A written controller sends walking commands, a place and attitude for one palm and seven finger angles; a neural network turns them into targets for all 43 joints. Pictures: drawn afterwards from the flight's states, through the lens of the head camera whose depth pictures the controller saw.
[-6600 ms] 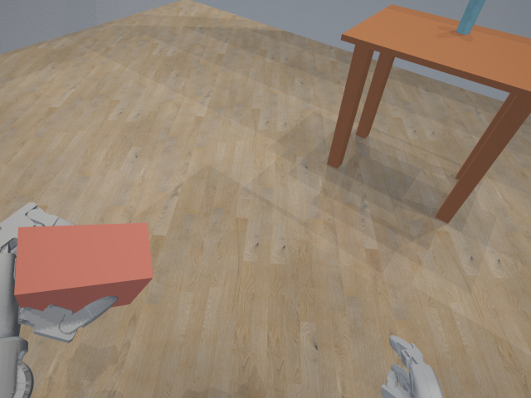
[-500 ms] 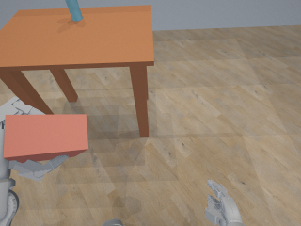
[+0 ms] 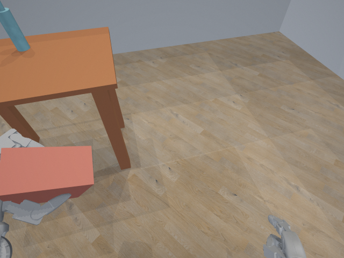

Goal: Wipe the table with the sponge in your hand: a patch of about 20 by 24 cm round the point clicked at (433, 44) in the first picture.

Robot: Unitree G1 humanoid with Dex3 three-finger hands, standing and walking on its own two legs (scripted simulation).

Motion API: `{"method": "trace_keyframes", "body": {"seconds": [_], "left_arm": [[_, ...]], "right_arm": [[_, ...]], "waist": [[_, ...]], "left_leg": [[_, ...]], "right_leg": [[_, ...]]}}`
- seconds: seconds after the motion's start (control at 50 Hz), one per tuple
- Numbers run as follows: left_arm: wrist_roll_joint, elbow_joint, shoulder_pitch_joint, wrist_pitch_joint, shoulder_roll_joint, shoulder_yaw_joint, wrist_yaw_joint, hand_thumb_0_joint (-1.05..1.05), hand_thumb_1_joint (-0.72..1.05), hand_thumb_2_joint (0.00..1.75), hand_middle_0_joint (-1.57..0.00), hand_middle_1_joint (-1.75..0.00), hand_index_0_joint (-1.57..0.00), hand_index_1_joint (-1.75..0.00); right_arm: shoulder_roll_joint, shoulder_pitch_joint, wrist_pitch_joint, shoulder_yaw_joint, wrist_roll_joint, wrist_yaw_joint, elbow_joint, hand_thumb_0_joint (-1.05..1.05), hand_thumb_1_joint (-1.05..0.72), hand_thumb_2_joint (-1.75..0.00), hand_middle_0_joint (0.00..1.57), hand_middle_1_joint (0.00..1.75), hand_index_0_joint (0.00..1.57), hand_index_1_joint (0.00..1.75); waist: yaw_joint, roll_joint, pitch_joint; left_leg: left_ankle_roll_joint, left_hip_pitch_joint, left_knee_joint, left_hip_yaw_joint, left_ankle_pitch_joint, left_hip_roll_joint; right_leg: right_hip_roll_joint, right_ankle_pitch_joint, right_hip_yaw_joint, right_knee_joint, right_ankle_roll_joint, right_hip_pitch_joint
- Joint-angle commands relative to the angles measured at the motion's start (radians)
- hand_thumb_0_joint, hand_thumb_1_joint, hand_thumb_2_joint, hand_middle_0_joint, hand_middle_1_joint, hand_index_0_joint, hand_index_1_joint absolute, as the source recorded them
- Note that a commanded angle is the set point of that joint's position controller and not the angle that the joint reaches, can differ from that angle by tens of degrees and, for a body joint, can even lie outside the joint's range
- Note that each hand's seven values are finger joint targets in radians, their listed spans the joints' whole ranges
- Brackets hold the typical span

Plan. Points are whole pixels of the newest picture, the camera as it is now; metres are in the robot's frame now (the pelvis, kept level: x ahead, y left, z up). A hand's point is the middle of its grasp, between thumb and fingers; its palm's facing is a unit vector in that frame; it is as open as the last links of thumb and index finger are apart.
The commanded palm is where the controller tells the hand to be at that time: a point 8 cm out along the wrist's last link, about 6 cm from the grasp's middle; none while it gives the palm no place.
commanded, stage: turn to face it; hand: left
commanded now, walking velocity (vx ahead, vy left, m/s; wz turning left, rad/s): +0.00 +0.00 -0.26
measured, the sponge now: (60, 176) +0.22 +0.21 +0.15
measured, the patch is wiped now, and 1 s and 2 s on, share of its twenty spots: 0.00 0.00 0.00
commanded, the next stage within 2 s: take the last steps up to it in 0.16 s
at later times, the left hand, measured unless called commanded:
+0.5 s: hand (60, 192) +0.19 +0.19 +0.16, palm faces +0.31 -0.85 -0.41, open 10.1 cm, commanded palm +0.12 +0.26 +0.17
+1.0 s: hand (27, 175) +0.21 +0.26 +0.16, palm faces +0.41 -0.80 -0.45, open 10.1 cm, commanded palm +0.16 +0.30 +0.17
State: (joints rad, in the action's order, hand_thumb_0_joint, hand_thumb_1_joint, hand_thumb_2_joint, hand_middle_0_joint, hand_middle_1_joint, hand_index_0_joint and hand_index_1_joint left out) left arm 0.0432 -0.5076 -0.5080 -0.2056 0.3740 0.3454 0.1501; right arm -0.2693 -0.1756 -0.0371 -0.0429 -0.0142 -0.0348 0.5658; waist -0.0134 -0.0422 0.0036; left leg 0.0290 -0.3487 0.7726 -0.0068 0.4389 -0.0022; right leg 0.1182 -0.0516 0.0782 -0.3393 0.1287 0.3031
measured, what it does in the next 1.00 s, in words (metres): steps on the spot: left foot, then right foot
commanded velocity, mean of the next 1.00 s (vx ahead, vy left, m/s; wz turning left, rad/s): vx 0.23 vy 0.11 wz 0.04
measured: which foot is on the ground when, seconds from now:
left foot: up 0.00-0.14, down 0.16-0.40, up 0.42-0.72, down 0.74-1.00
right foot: down 0.00-0.16, up 0.18-0.36, down 0.38-0.74, up 0.76-0.96, down 0.98-1.00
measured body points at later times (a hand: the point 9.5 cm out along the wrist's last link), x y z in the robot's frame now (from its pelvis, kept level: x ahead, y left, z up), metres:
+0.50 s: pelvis -0.06 -0.01 -0.02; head -0.03 -0.03 +0.43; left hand +0.17 +0.24 +0.18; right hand +0.07 -0.25 -0.13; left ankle -0.08 +0.12 -0.69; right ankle -0.03 -0.11 -0.74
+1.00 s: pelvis +0.00 +0.03 -0.02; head +0.01 +0.01 +0.43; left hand +0.19 +0.30 +0.19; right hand +0.16 -0.18 -0.12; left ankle +0.00 +0.14 -0.74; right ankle +0.02 -0.07 -0.75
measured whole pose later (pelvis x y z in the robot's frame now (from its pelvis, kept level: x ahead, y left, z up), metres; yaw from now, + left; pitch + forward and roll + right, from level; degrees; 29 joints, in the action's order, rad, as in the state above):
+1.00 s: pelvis +0.00 +0.03 -0.02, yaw -1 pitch -1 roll +0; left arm 0.00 -0.47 -0.45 -0.23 0.35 0.34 0.15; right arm -0.15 -0.20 0.11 0.01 0.00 -0.04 0.64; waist -0.02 0.04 0.03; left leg -0.02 -0.27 0.65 -0.09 0.36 -0.03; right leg -0.05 -0.32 -0.17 -0.62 0.01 0.29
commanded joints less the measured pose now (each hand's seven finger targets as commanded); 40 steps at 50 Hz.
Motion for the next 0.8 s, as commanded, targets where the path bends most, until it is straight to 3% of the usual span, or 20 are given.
{"method": "trace_keyframes", "body": {"seconds": [0.0,0.08,0.1,0.14,0.18,0.22,0.26,0.32,0.34,0.38,0.4,0.42,0.46,0.52,0.58,0.68,0.7,0.72,0.74,0.78], "left_arm": [[-0.003,-0.197,0.080,-0.060,0.185,0.132,0.017,0.00,0.10,1.30,-1.20,-1.60,-1.20,-1.60],[-0.009,-0.165,0.113,-0.061,0.180,0.114,0.000,0.00,0.10,1.30,-1.20,-1.60,-1.20,-1.60],[-0.010,-0.162,0.125,-0.065,0.174,0.104,-0.007,0.00,0.10,1.30,-1.20,-1.60,-1.20,-1.60],[-0.012,-0.179,0.150,-0.070,0.164,0.113,-0.013,0.00,0.10,1.30,-1.20,-1.60,-1.20,-1.60],[-0.016,-0.210,0.170,-0.075,0.227,0.169,-0.005,0.00,0.10,1.30,-1.20,-1.60,-1.20,-1.60],[-0.014,-0.161,0.106,-0.048,0.151,0.114,-0.016,0.00,0.10,1.30,-1.20,-1.60,-1.20,-1.60],[-0.017,-0.171,0.133,-0.035,0.105,0.055,-0.015,0.00,0.10,1.30,-1.20,-1.60,-1.20,-1.60],[-0.037,-0.199,0.206,-0.035,0.128,0.054,0.011,0.00,0.10,1.30,-1.20,-1.60,-1.20,-1.60],[-0.044,-0.196,0.249,-0.037,0.149,0.063,0.017,0.00,0.10,1.30,-1.20,-1.60,-1.20,-1.60],[-0.053,-0.150,0.234,-0.039,0.227,0.122,0.028,0.00,0.10,1.30,-1.20,-1.60,-1.20,-1.60],[-0.038,-0.190,0.284,-0.053,0.231,0.136,0.031,0.00,0.10,1.30,-1.20,-1.60,-1.20,-1.60],[-0.038,-0.141,0.221,-0.052,0.226,0.143,0.024,0.00,0.10,1.30,-1.20,-1.60,-1.20,-1.60],[-0.027,-0.166,0.065,-0.066,0.224,0.174,0.017,0.00,0.10,1.30,-1.20,-1.60,-1.20,-1.60],[-0.019,-0.200,-0.033,-0.096,0.216,0.208,0.018,0.00,0.10,1.30,-1.20,-1.60,-1.20,-1.60],[-0.017,-0.208,-0.071,-0.100,0.201,0.208,0.030,0.00,0.10,1.30,-1.20,-1.60,-1.20,-1.60],[-0.023,-0.249,-0.013,-0.093,0.160,0.153,0.039,0.00,0.10,1.30,-1.20,-1.60,-1.20,-1.60],[-0.022,-0.273,0.020,-0.100,0.150,0.142,0.037,0.00,0.10,1.30,-1.20,-1.60,-1.20,-1.60],[-0.025,-0.285,0.028,-0.108,0.144,0.137,0.037,0.00,0.10,1.30,-1.20,-1.60,-1.20,-1.60],[-0.036,-0.271,0.039,-0.112,0.153,0.132,0.037,0.00,0.10,1.30,-1.20,-1.60,-1.20,-1.60],[-0.045,-0.188,0.089,-0.112,0.211,0.168,0.019,0.00,0.10,1.30,-1.20,-1.60,-1.20,-1.60]], "right_arm": [[-0.056,0.068,0.040,-0.011,-0.001,0.004,-0.161,0.00,-0.90,-0.90,0.20,0.30,0.20,0.30],[-0.061,0.039,0.032,-0.008,-0.001,0.009,-0.165,0.00,-0.90,-0.90,0.20,0.30,0.20,0.30],[-0.068,0.032,0.032,-0.008,0.000,0.006,-0.173,0.00,-0.90,-0.90,0.20,0.30,0.20,0.30],[-0.084,0.065,0.042,-0.009,-0.001,0.004,-0.193,0.00,-0.90,-0.90,0.20,0.30,0.20,0.30],[-0.036,0.071,0.087,-0.005,-0.004,0.003,-0.183,0.00,-0.90,-0.90,0.20,0.30,0.20,0.30],[-0.036,0.066,0.104,-0.005,0.003,0.007,-0.163,0.00,-0.90,-0.90,0.20,0.30,0.20,0.30],[-0.055,0.035,0.124,-0.003,-0.011,0.009,-0.135,0.00,-0.90,-0.90,0.20,0.30,0.20,0.30],[-0.064,0.037,0.151,0.002,-0.011,-0.003,-0.112,0.00,-0.90,-0.90,0.20,0.30,0.20,0.30],[-0.063,0.047,0.154,0.002,-0.008,-0.008,-0.102,0.00,-0.90,-0.90,0.20,0.30,0.20,0.30],[-0.042,0.072,0.150,-0.001,0.000,-0.015,-0.100,0.00,-0.90,-0.90,0.20,0.30,0.20,0.30],[-0.041,0.099,0.150,-0.001,0.003,-0.015,-0.094,0.00,-0.90,-0.90,0.20,0.30,0.20,0.30],[-0.056,0.086,0.145,-0.018,0.000,-0.018,-0.082,0.00,-0.90,-0.90,0.20,0.30,0.20,0.30],[-0.027,0.095,0.117,0.001,0.010,-0.012,-0.074,0.00,-0.90,-0.90,0.20,0.30,0.20,0.30],[-0.012,0.078,0.097,0.005,0.008,-0.003,-0.085,0.00,-0.90,-0.90,0.20,0.30,0.20,0.30],[-0.019,0.071,0.116,-0.008,0.006,-0.007,-0.091,0.00,-0.90,-0.90,0.20,0.30,0.20,0.30],[-0.038,0.007,0.153,-0.030,0.017,-0.025,-0.086,0.00,-0.90,-0.90,0.20,0.30,0.20,0.30],[-0.056,-0.007,0.159,-0.038,0.020,-0.031,-0.089,0.00,-0.90,-0.90,0.20,0.30,0.20,0.30],[-0.077,0.006,0.163,-0.044,0.016,-0.031,-0.097,0.00,-0.90,-0.90,0.20,0.30,0.20,0.30],[-0.068,0.015,0.169,-0.039,0.011,-0.028,-0.098,0.00,-0.90,-0.90,0.20,0.30,0.20,0.30],[-0.062,0.019,0.184,-0.037,0.010,-0.026,-0.059,0.00,-0.90,-0.90,0.20,0.30,0.20,0.30]], "waist": [[-0.017,-0.019,-0.142],[0.006,-0.009,-0.159],[0.012,0.030,-0.140],[-0.004,0.224,-0.083],[-0.025,0.281,-0.111],[-0.010,0.258,0.013],[-0.004,0.245,0.018],[0.011,0.212,-0.046],[0.016,0.136,-0.057],[0.018,-0.219,-0.057],[0.004,-0.194,-0.068],[0.003,-0.118,-0.025],[0.002,0.011,-0.001],[0.014,-0.050,-0.092],[0.003,-0.114,-0.119],[0.030,0.028,-0.125],[0.038,0.139,-0.124],[0.027,0.335,-0.106],[0.022,0.365,-0.077],[0.016,0.275,-0.026]], "left_leg": [[-0.020,0.047,-0.121,-0.009,0.025,0.016],[-0.053,0.258,-0.386,-0.035,-0.061,-0.015],[-0.085,0.289,-0.454,0.014,-0.037,-0.071],[-0.180,0.255,-0.539,0.231,-0.046,-0.321],[-0.226,0.113,-0.562,0.189,-0.171,-0.411],[-0.212,-0.006,-0.510,0.083,-0.250,-0.359],[-0.155,0.078,-0.419,-0.006,-0.404,-0.304],[-0.110,0.097,-0.302,-0.016,-0.269,-0.225],[-0.093,0.029,-0.220,-0.033,-0.164,-0.191],[-0.027,-0.230,0.160,-0.089,0.112,-0.021],[-0.022,-0.240,0.314,-0.014,0.129,-0.041],[-0.022,-0.214,0.375,0.035,0.052,-0.062],[-0.014,-0.223,0.366,0.037,-0.043,-0.082],[-0.012,-0.160,0.163,-0.015,-0.064,-0.089],[-0.025,-0.084,-0.043,-0.061,-0.053,-0.080],[-0.044,0.196,-0.360,-0.119,-0.155,-0.022],[-0.082,0.251,-0.427,-0.022,-0.122,-0.088],[-0.159,0.333,-0.463,0.191,-0.180,-0.248],[-0.236,0.311,-0.502,0.324,-0.278,-0.348],[-0.268,0.170,-0.520,0.304,-0.109,-0.349]], "right_leg": [[-0.308,-0.261,0.344,0.193,-0.058,-0.091],[-0.226,-0.319,0.263,0.164,-0.115,0.000],[-0.181,-0.318,0.237,0.104,-0.139,0.040],[-0.063,-0.267,0.075,-0.227,-0.175,0.159],[-0.065,-0.342,-0.003,-0.667,-0.172,0.154],[-0.097,-0.365,-0.020,-0.710,-0.167,0.155],[-0.121,-0.391,-0.088,-0.465,-0.165,0.123],[-0.090,-0.272,-0.194,-0.150,-0.159,-0.092],[-0.127,-0.207,-0.158,-0.077,-0.145,-0.192],[-0.460,-0.167,0.355,0.058,0.019,-0.272],[-0.546,-0.324,0.399,0.119,0.059,-0.229],[-0.518,-0.474,0.417,0.163,0.050,-0.125],[-0.485,-0.371,0.309,0.141,0.065,-0.078],[-0.449,-0.221,0.098,0.102,0.037,-0.148],[-0.447,-0.215,0.063,0.075,0.031,-0.185],[-0.354,-0.286,-0.005,-0.088,-0.050,-0.095],[-0.285,-0.306,-0.056,-0.240,-0.088,-0.027],[-0.181,-0.412,-0.164,-0.438,-0.138,0.145],[-0.148,-0.558,-0.193,-0.608,-0.147,0.229],[-0.202,-0.505,-0.140,-0.713,-0.150,0.242]]}}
